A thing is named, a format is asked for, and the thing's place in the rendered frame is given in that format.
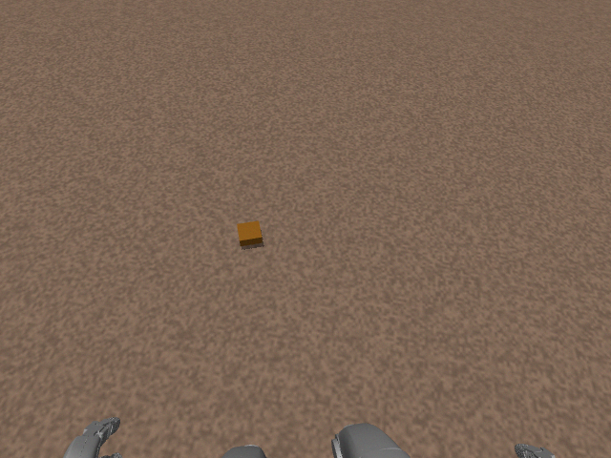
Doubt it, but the left robot hand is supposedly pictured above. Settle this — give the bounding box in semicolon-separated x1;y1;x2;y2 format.
63;417;122;458

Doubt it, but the small box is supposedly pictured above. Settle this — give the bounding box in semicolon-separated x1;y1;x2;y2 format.
237;221;263;246

